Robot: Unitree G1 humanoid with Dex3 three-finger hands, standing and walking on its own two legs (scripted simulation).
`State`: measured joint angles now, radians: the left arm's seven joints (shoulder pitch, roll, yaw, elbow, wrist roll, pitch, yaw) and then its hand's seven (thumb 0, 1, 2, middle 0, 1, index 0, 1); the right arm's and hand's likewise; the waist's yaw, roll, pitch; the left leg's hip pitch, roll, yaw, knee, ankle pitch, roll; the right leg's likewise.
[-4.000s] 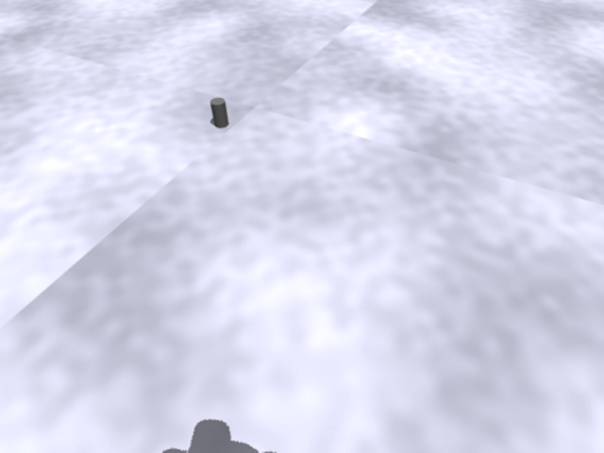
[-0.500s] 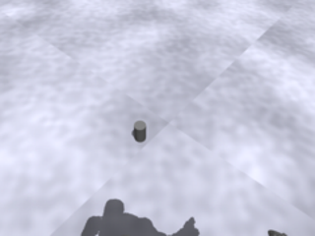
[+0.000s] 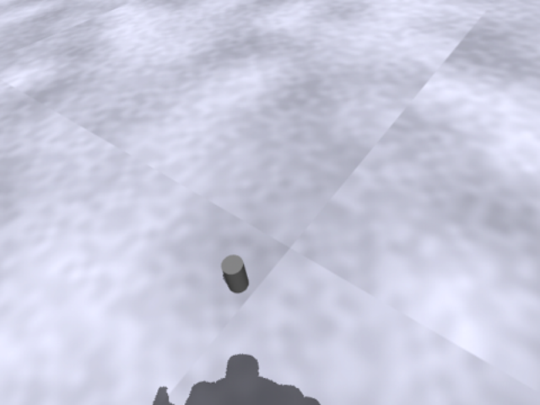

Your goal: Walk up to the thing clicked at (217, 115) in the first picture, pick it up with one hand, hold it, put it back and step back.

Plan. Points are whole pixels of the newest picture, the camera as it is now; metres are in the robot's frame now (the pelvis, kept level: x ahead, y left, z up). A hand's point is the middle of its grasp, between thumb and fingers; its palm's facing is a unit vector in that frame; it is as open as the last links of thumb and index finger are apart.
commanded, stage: walk up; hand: left
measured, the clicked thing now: (235, 274) +0.71 +0.24 -0.69
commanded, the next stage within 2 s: none
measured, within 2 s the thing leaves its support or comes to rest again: neither
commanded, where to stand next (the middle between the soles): +0.37 +0.03 m, yaw +0 degrees
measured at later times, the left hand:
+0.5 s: hand (109, 402) +0.17 +0.31 -0.16, palm faces +0.00 -0.94 -0.35, open 7.4 cm
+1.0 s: hand (134, 317) +0.30 +0.29 -0.11, palm faces +0.00 -0.89 -0.46, open 7.4 cm
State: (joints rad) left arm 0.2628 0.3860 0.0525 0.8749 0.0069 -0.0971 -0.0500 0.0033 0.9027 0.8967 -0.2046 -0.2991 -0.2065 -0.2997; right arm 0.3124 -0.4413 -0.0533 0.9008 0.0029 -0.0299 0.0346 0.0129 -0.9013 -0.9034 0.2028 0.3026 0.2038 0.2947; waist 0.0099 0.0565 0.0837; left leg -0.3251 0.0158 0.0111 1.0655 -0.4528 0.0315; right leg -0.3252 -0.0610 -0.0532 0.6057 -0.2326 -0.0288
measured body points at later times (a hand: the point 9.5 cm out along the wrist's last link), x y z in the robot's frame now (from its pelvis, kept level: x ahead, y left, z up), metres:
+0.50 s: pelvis +0.15 +0.04 -0.01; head +0.16 +0.06 +0.44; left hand +0.17 +0.36 -0.13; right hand +0.26 -0.28 -0.09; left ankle +0.22 +0.15 -0.73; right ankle +0.10 -0.10 -0.67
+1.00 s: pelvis +0.25 +0.01 +0.00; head +0.28 -0.03 +0.45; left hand +0.30 +0.34 -0.08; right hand +0.33 -0.30 -0.15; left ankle +0.27 +0.16 -0.68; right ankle +0.32 -0.10 -0.73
